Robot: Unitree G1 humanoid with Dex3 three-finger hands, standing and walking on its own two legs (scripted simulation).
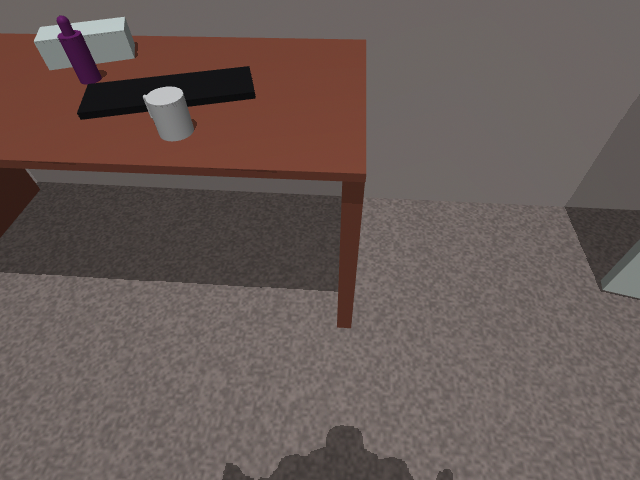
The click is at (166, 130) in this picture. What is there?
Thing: mug
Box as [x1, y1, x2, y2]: [143, 86, 193, 140]
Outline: 143,95 149,114 154,120 160,137 165,140 179,140 188,136 193,131 193,126 182,91 179,88 170,86 161,87 149,92 146,95
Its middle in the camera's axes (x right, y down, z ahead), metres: -0.37 -0.29 +0.90
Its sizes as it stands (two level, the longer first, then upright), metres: 0.117 0.083 0.094
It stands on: a support 0.73 m high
